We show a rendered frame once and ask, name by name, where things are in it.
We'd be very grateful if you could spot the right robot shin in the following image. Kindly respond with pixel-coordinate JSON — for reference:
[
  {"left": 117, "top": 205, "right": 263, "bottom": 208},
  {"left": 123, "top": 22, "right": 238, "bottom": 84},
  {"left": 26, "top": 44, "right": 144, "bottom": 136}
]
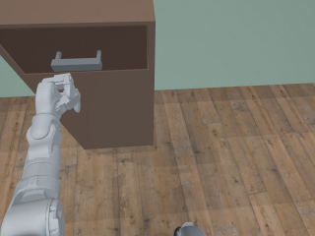
[{"left": 181, "top": 222, "right": 193, "bottom": 228}]

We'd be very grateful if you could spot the robot left hand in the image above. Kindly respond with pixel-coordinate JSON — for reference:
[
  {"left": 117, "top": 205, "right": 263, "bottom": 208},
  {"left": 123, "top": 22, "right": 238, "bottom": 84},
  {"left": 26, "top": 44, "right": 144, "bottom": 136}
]
[{"left": 35, "top": 73, "right": 81, "bottom": 120}]

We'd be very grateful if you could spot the right robot thigh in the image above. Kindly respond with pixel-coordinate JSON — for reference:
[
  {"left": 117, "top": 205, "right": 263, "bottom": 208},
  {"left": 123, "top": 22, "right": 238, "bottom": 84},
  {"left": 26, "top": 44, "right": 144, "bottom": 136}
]
[{"left": 176, "top": 225, "right": 207, "bottom": 236}]

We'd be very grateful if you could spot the left robot forearm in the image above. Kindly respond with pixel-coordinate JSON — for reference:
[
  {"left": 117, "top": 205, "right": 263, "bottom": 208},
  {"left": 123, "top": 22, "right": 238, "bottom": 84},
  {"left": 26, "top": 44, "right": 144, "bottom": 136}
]
[{"left": 0, "top": 113, "right": 62, "bottom": 236}]

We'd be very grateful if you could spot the drawer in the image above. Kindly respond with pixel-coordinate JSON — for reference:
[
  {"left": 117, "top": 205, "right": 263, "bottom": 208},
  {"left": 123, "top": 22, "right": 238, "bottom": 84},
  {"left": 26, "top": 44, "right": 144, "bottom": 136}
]
[{"left": 0, "top": 25, "right": 148, "bottom": 74}]

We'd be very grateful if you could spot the cabinet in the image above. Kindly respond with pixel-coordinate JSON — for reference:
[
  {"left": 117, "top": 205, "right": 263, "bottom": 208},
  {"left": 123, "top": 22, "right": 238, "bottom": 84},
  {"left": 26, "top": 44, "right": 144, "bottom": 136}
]
[{"left": 0, "top": 0, "right": 156, "bottom": 149}]

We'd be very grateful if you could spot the handle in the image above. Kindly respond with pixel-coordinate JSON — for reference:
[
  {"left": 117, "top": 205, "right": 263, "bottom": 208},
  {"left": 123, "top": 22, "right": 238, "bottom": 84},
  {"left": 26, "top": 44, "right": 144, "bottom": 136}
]
[{"left": 50, "top": 50, "right": 102, "bottom": 72}]

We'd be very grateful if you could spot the left robot upper arm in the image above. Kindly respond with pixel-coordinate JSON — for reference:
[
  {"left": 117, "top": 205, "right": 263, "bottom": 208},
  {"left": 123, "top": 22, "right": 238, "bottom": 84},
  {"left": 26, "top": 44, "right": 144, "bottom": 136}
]
[{"left": 3, "top": 197, "right": 65, "bottom": 236}]

